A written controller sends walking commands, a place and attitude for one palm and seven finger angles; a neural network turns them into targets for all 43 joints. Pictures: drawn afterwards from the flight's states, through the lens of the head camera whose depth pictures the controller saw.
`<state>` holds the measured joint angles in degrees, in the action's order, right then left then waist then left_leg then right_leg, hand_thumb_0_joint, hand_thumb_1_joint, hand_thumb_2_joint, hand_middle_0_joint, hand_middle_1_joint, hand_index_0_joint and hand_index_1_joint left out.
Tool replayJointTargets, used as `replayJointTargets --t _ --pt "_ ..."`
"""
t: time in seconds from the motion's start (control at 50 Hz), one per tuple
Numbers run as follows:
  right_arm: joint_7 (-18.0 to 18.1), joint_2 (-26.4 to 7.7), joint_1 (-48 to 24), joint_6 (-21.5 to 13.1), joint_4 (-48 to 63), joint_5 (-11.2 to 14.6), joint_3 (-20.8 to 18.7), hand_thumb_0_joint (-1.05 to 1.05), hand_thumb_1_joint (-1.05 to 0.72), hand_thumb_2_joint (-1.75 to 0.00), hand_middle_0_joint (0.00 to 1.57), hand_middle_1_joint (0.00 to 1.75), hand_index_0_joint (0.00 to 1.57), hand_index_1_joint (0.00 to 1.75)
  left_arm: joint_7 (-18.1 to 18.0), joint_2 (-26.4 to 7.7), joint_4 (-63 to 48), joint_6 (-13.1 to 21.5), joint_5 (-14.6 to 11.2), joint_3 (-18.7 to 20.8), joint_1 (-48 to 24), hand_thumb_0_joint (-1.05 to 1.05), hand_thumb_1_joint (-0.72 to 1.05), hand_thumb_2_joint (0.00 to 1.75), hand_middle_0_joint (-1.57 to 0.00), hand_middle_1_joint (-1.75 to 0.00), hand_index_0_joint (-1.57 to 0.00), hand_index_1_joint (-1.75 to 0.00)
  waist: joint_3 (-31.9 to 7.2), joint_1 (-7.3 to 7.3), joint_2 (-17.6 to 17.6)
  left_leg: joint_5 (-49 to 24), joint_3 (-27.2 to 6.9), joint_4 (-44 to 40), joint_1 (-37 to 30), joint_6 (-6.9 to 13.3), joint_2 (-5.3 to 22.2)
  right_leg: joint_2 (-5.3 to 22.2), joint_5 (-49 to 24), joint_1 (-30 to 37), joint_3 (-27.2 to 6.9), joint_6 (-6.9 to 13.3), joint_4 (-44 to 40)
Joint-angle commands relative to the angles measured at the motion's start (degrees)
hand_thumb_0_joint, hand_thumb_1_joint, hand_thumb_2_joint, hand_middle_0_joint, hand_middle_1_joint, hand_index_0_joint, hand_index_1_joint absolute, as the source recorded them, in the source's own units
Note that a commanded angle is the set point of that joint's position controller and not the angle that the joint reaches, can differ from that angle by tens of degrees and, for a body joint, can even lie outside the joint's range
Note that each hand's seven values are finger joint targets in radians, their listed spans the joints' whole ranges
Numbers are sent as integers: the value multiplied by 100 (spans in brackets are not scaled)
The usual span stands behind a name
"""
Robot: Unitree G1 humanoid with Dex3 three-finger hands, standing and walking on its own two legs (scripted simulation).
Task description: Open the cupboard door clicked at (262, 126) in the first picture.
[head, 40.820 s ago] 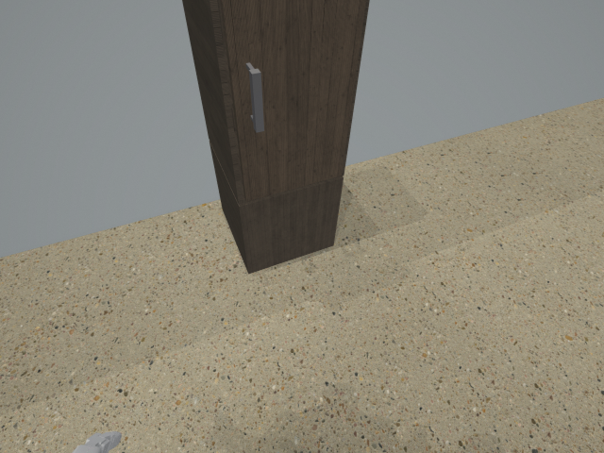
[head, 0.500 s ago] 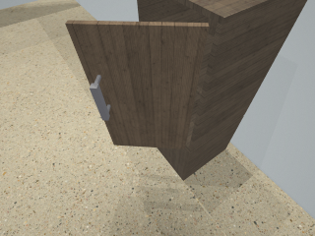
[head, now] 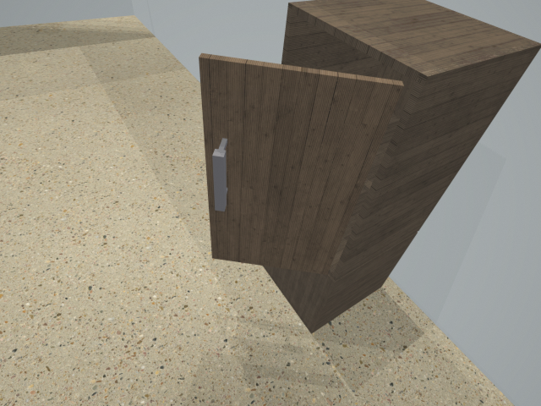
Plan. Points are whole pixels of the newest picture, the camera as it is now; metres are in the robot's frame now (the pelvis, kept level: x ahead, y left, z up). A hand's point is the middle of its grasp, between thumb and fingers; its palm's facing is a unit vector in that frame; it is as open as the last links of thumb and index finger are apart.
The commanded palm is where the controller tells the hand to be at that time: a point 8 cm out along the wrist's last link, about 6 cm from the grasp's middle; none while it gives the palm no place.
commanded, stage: come to a stop and stand still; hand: left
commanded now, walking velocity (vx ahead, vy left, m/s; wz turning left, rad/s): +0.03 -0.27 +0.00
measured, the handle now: (222, 175) +0.55 +0.15 +0.01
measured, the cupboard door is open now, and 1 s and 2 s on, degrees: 51 51 51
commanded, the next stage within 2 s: look again from close up in 0.84 s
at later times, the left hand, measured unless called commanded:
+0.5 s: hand out of the picture +0.11 +0.11 -0.17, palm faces +0.02 -0.98 -0.19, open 7.2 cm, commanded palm none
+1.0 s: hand out of the picture -0.02 +0.10 -0.18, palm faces +0.04 -0.99 -0.17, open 7.3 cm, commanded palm none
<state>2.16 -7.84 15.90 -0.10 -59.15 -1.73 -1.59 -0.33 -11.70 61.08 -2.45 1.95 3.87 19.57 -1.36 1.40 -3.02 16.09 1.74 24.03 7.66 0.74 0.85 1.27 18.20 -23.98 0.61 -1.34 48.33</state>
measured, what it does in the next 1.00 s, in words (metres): steps on the spot: right foot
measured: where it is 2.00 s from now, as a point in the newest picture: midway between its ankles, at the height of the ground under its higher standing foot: outside the picture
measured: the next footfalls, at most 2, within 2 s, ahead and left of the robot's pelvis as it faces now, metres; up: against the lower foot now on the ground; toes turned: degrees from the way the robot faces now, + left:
right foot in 0.32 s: +0.05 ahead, -0.16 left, +0.00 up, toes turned -4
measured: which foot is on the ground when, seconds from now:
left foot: down 0.00-1.00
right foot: up 0.00-0.30, down 0.32-1.00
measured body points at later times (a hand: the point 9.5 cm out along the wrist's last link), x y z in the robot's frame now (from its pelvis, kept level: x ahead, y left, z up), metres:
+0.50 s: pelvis +0.02 -0.06 -0.01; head +0.04 -0.06 +0.44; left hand +0.11 +0.16 -0.16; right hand -0.04 -0.27 -0.17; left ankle -0.02 +0.06 -0.72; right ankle +0.01 -0.16 -0.74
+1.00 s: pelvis +0.03 -0.06 +0.00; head +0.05 -0.06 +0.45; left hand -0.02 +0.15 -0.16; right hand +0.04 -0.28 -0.16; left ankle +0.01 +0.05 -0.74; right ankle +0.01 -0.16 -0.74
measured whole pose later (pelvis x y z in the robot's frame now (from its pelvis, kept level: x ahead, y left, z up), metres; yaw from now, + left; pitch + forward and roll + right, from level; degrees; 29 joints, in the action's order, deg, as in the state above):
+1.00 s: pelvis +0.03 -0.06 +0.00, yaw +0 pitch +0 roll -1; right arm 1.8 -8.8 15.0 0.0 -64.4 -0.6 -0.1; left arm -2.4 -6.8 66.0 1.5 1.0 -0.8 20.0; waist 2.6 0.8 0.9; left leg 15.8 5.9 25.7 9.7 0.4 2.3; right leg -0.1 13.8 -8.7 5.7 1.0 22.7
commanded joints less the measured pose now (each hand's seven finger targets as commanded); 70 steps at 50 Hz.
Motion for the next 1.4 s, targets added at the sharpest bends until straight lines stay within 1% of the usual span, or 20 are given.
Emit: replayJointTargets --t 0.0,0.14,0.22,0.26,0.3,0.32,0.34,0.36,0.48,0.54,0.56,0.62,0.76,0.9,0.92,0.94,0.96,1.02,1.16,1.38 --pt "139 -851 590 -155 69 -2 -112 0 -90 -90 20 30 20 30 43 -181 -286 76 16 70 50 0 90 90 -20 -30 -20 -30 821 -154 909 -1189 -1110 -1313 17 110 1481 35 -351 -1104 -316 -102 1190" --pt "228 -851 1059 -147 -190 -17 -151 0 -90 -90 20 30 20 30 55 -65 -558 1 -57 -9 -490 0 90 90 -20 -30 -20 -30 509 -332 1319 -3313 -841 -705 -434 654 1601 197 69 -857 -101 -158 416" --pt "156 -935 992 -90 -287 -22 -206 0 -90 -90 20 30 20 30 20 50 -548 133 -126 -65 -548 0 90 90 -20 -30 -20 -30 281 -340 1599 -3334 -774 -236 -95 555 1434 27 171 487 310 -8 -1372" --pt "119 -851 1046 -71 -360 36 -213 0 -90 -90 20 30 20 30 -1 -112 -370 228 -115 -28 -148 0 90 90 -20 -30 -20 -30 58 -142 960 -2386 -615 248 370 210 1080 4 -1076 1627 357 10 -2676" --pt "46 -220 1091 -64 -297 136 -59 0 -90 -90 20 30 20 30 -126 -647 -120 339 -107 30 220 0 90 90 -20 -30 -20 -30 -360 -63 -774 747 188 1051 1665 -318 340 1617 -2996 2941 -1025 505 -2766" --pt "71 -200 909 -1 -229 115 -52 0 -90 -90 20 30 20 30 -143 -699 -116 344 -116 6 217 0 90 90 -20 -30 -20 -30 -303 10 -815 1682 76 1607 1458 -306 322 1954 -2991 2373 -1095 852 -2958" --pt "59 -142 793 26 -221 101 -72 0 -90 -90 20 30 20 30 -155 -604 -173 312 -84 -41 -20 0 90 90 -20 -30 -20 -30 73 -53 -552 1686 -10 2007 1528 -274 342 1785 -3130 2042 -835 974 -2940" --pt "59 -112 889 96 -298 90 -82 0 -90 -90 20 30 20 30 -190 -486 -163 340 -85 -14 -193 0 90 90 -20 -30 -20 -30 -42 -129 -1133 1562 -90 2180 1458 -265 427 1568 -2996 1945 -793 940 -3014" --pt "5 80 828 89 -539 88 -47 0 -90 -90 20 30 20 30 -225 -220 -208 312 -91 -93 -617 0 90 90 -20 -30 -20 -30 423 -237 -251 528 189 1227 781 -351 404 1176 -2410 1232 -341 1008 -2970" --pt "17 -132 956 -9 -651 72 -61 0 -90 -90 20 30 20 30 -188 -17 -184 289 -176 -155 -649 0 90 90 -20 -30 -20 -30 430 -281 359 -1066 -125 -183 -56 -238 636 680 -1429 843 -118 490 -2645" --pt "27 -289 828 -45 -615 61 -80 0 -90 -90 20 30 20 30 -170 74 -205 267 -171 -169 -550 0 90 90 -20 -30 -20 -30 509 -188 661 -1250 -370 -339 188 -112 938 447 -1083 986 6 313 -2654" --pt "19 -268 316 -71 -537 63 -24 0 -90 -90 20 30 20 30 -190 51 -80 234 -131 -170 -414 0 90 90 -20 -30 -20 -30 701 -52 1205 -1284 -353 -590 643 -48 900 414 -1163 1497 52 197 -2672" --pt "30 -376 322 -82 -548 106 17 0 -90 -90 20 30 20 30 -180 -43 134 331 -125 -275 -92 0 90 90 -20 -30 -20 -30 403 -131 251 -1495 -81 -541 -103 -80 759 590 -1777 1535 -51 212 -3020" --pt "18 -438 285 -69 -600 116 53 0 -90 -90 20 30 20 30 -200 -35 289 367 -124 -327 185 0 90 90 -20 -30 -20 -30 476 -153 197 -1250 -46 -660 -189 -65 691 612 -1661 1451 -130 229 -3109" --pt "-89 -746 -153 -187 -184 155 88 0 -90 -90 20 30 20 30 -415 -238 443 530 -24 -398 460 0 90 90 -20 -30 -20 -30 764 -4 389 -1606 109 583 520 -148 673 845 -3390 1241 -384 166 -2819" --pt "-101 -415 141 -108 -60 127 102 0 -90 -90 20 30 20 30 -363 -456 199 557 -101 -339 334 0 90 90 -20 -30 -20 -30 392 -280 436 -114 -42 348 383 -102 424 996 -2250 1272 -559 380 -2877" --pt "-119 -358 146 -117 -114 60 113 0 -90 -90 20 30 20 30 -303 -460 181 612 -93 -318 185 0 90 90 -20 -30 -20 -30 430 -255 806 -357 -54 156 272 -78 367 958 -2554 1230 -470 474 -2720" --pt "-86 -513 400 -205 -90 89 128 0 -90 -90 20 30 20 30 -235 -183 189 591 -123 -392 236 0 90 90 -20 -30 -20 -30 -101 -259 451 -1038 -170 110 171 36 545 621 -1550 1404 -211 447 -2472" --pt "-48 -527 415 -219 -142 98 185 0 -90 -90 20 30 20 30 -217 -53 189 464 -117 -423 228 0 90 90 -20 -30 -20 -30 668 -143 289 -1033 -232 -219 550 123 557 506 -1066 1181 -94 377 -2420" --pt "-47 -556 434 -222 -282 90 213 0 -90 -90 20 30 20 30 -206 -199 105 392 -136 -376 118 0 90 90 -20 -30 -20 -30 701 -69 343 -909 -221 -441 587 138 522 521 -963 1316 -78 340 -2494"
